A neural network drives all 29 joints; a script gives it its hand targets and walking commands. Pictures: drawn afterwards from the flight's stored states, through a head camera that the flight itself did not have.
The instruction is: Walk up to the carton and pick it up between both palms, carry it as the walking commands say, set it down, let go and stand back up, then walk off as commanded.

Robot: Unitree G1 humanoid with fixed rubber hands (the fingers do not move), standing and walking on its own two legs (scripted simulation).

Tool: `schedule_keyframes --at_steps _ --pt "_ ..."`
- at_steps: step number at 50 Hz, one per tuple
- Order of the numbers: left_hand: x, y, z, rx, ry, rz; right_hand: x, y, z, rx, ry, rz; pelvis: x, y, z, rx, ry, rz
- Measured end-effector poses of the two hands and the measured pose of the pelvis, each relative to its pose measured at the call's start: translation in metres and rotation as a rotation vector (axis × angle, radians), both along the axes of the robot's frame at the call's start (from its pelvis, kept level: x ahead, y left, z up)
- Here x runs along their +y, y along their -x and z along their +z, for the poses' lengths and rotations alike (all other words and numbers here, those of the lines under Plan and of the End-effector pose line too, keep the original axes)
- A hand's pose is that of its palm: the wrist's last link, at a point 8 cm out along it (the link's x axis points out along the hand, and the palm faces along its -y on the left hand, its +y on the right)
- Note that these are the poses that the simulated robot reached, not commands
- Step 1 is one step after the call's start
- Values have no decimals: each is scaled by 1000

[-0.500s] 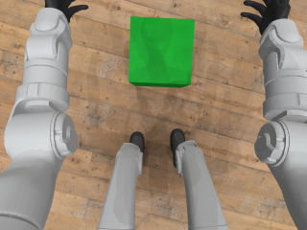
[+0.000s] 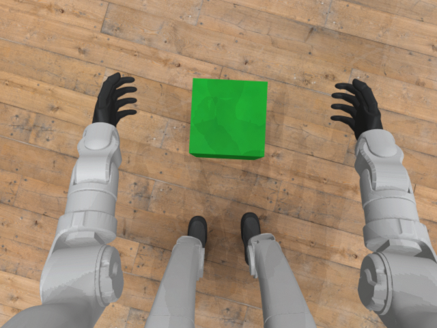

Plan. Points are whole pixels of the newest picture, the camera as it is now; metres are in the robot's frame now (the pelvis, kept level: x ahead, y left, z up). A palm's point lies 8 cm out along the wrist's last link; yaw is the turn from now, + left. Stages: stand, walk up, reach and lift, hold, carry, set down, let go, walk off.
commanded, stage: let go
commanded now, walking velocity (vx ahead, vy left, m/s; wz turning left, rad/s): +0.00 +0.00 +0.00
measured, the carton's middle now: (227, 124) +0.50 -0.02 -0.58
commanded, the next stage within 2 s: stand in 1.04 s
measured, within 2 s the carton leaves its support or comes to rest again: neither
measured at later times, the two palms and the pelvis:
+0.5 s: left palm (56, 241) +0.25 +0.23 -0.02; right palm (408, 254) +0.23 -0.23 -0.02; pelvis +0.04 +0.00 +0.06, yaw -1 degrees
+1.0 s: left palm (40, 279) +0.21 +0.24 +0.01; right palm (417, 277) +0.21 -0.23 +0.01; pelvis +0.05 +0.01 +0.07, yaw +0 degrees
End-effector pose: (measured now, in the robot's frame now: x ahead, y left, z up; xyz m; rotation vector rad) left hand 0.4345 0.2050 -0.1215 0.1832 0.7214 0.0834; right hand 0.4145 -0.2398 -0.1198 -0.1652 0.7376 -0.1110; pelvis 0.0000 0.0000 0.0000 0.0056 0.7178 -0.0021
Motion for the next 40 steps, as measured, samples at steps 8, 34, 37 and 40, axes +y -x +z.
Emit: schedule_keyframes --at_steps 8,34,37,40 --pt "4 53 47 6 12 -17 -9 54 51 11 -1 5 -1 -15 26 -157 1 -9" --pt "29 218 123 62 27 -9 9 209 123 57 -11 22 7 -52 72 -699 16 -5" --pt "31 222 125 69 24 -11 11 207 125 52 -14 30 8 -52 72 -739 15 -4" --pt "32 222 127 70 18 -14 13 204 126 48 -15 36 8 -52 71 -769 15 -2"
